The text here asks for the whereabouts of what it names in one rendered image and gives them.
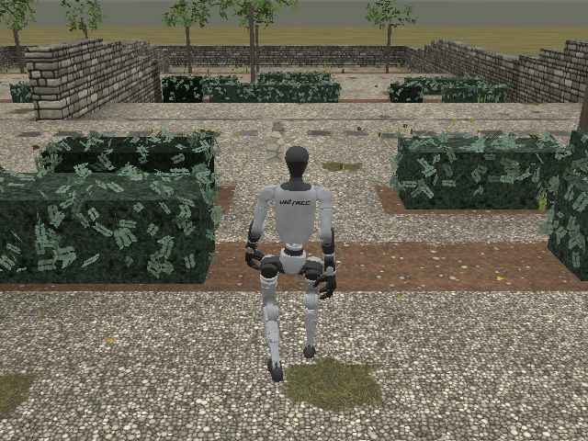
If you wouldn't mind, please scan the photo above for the robot left hand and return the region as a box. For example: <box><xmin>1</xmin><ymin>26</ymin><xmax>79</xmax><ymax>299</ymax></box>
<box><xmin>245</xmin><ymin>250</ymin><xmax>264</xmax><ymax>270</ymax></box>

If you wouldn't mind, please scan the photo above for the robot right thigh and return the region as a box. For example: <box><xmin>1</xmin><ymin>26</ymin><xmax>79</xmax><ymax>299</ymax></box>
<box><xmin>303</xmin><ymin>256</ymin><xmax>322</xmax><ymax>310</ymax></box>

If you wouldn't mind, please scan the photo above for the robot left upper arm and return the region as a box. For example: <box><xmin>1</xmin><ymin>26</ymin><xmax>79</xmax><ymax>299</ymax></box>
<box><xmin>251</xmin><ymin>185</ymin><xmax>277</xmax><ymax>234</ymax></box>

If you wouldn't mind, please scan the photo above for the left robot forearm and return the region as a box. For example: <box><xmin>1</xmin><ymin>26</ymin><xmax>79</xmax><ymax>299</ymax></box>
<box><xmin>245</xmin><ymin>220</ymin><xmax>261</xmax><ymax>254</ymax></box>

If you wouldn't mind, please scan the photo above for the right robot forearm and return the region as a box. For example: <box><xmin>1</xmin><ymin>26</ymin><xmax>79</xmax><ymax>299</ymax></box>
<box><xmin>322</xmin><ymin>227</ymin><xmax>336</xmax><ymax>276</ymax></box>

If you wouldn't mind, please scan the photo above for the robot torso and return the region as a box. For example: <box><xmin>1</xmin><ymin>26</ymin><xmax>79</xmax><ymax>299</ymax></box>
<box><xmin>274</xmin><ymin>181</ymin><xmax>318</xmax><ymax>276</ymax></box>

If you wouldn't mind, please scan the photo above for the robot right hand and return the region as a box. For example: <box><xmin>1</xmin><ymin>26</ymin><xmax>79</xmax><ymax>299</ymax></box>
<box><xmin>313</xmin><ymin>274</ymin><xmax>336</xmax><ymax>300</ymax></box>

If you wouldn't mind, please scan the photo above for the robot right upper arm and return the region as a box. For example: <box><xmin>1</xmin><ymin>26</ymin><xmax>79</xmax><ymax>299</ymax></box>
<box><xmin>315</xmin><ymin>187</ymin><xmax>333</xmax><ymax>240</ymax></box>

